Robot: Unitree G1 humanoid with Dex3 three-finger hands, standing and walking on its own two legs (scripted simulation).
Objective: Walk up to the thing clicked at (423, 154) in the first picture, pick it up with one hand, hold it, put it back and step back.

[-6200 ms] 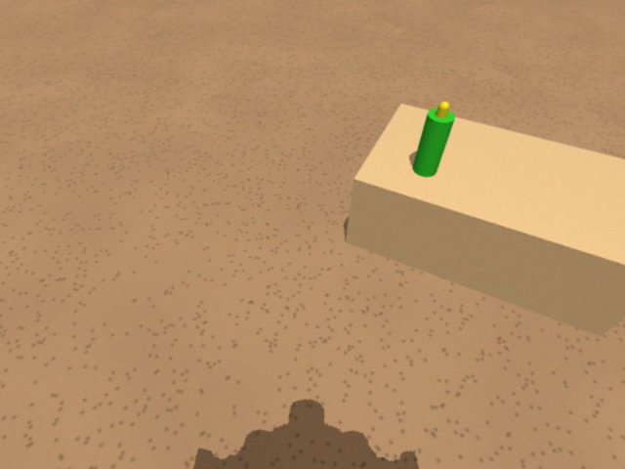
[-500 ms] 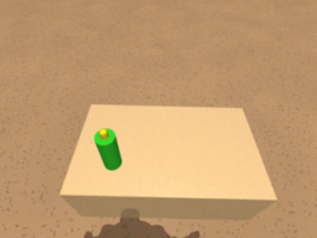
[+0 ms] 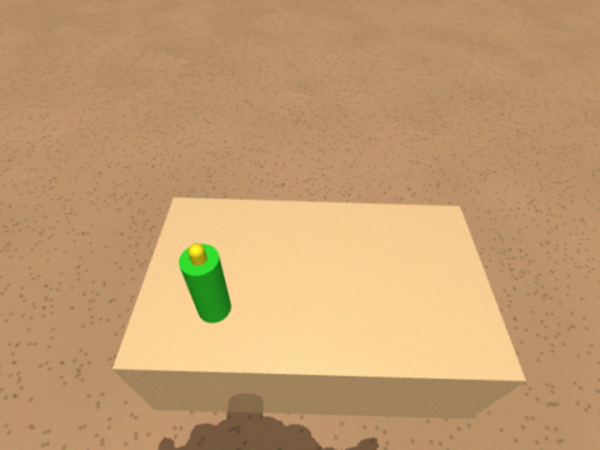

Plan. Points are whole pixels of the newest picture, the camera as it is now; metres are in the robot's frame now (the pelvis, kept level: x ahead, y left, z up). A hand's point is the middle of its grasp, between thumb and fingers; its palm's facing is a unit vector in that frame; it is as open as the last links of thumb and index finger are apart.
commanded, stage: stand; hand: left
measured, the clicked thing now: (205, 280) +0.54 +0.23 -0.29
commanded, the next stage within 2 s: go down in 0.52 s
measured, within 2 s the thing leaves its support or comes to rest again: neither
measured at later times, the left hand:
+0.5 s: hand out of the picture +0.07 +0.26 -0.16, palm faces -0.02 -0.94 -0.34, open 7.4 cm
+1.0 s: hand out of the picture +0.16 +0.27 -0.15, palm faces +0.05 -0.94 -0.35, open 14.4 cm
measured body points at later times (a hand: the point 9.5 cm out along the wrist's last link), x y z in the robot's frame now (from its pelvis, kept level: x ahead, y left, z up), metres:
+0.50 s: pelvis +0.00 +0.00 +0.00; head +0.01 +0.00 +0.45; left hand +0.07 +0.30 -0.13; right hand +0.08 -0.30 -0.13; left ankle -0.01 +0.13 -0.75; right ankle -0.01 -0.13 -0.75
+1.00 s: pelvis +0.00 +0.00 -0.02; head +0.04 +0.01 +0.43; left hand +0.15 +0.32 -0.12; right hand +0.10 -0.25 -0.13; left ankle -0.01 +0.13 -0.75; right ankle -0.01 -0.13 -0.75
